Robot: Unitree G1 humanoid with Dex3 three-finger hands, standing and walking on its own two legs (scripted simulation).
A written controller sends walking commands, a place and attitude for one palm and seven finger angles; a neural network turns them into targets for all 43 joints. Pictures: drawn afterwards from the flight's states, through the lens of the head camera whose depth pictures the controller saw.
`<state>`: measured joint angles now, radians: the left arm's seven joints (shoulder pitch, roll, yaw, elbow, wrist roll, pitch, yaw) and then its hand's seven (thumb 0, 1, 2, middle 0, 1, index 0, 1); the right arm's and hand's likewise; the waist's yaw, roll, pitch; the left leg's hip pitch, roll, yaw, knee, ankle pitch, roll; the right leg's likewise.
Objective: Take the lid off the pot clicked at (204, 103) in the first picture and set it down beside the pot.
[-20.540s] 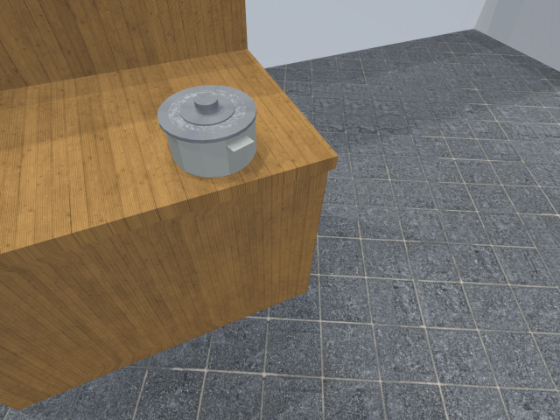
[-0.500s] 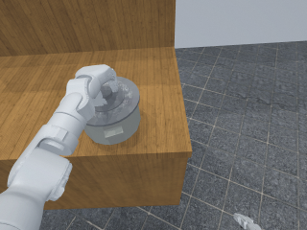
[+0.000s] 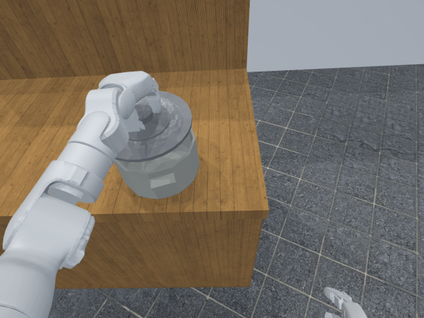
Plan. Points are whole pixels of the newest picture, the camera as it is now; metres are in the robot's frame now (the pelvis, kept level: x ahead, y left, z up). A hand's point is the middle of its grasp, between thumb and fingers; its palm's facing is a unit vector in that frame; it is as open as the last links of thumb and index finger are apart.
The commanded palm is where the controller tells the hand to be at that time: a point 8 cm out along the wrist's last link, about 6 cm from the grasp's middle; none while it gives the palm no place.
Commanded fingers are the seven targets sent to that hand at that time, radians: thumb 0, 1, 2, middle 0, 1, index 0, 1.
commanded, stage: lift the lid straight up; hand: left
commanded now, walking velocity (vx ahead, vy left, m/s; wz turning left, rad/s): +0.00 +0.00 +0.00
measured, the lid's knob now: (141, 114) +0.48 +0.15 +0.15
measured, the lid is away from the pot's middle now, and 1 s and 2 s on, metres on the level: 0.01 0.01 0.10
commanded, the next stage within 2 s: move the lid sideways beside the pot in 1.12 s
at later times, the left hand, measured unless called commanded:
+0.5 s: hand (133, 95) +0.45 +0.14 +0.21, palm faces -0.25 -0.03 -0.97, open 7.8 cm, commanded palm +0.43 +0.14 +0.29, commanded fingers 0.00 0.62 1.01 -0.85 -1.03 -0.85 -1.01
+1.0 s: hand (121, 73) +0.46 +0.15 +0.25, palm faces -0.21 -0.04 -0.98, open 7.7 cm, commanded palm +0.44 +0.15 +0.32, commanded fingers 0.00 0.62 1.01 -0.85 -1.03 -0.85 -1.01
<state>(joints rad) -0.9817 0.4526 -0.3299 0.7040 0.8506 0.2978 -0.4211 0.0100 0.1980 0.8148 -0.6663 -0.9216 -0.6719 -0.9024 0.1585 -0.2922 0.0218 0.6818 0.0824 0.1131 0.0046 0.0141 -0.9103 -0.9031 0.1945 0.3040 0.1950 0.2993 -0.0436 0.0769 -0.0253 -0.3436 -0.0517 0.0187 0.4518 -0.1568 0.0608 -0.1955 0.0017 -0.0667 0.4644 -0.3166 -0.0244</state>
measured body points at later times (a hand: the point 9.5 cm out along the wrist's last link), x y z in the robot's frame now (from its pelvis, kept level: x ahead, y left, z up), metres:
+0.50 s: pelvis -0.01 +0.01 +0.00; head -0.01 -0.03 +0.45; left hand +0.45 +0.14 +0.27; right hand +0.11 -0.24 -0.13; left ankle +0.05 +0.08 -0.74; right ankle -0.05 -0.10 -0.74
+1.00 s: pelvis -0.01 +0.01 +0.00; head +0.00 -0.02 +0.45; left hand +0.46 +0.15 +0.31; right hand +0.13 -0.24 -0.12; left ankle +0.05 +0.08 -0.74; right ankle -0.05 -0.10 -0.74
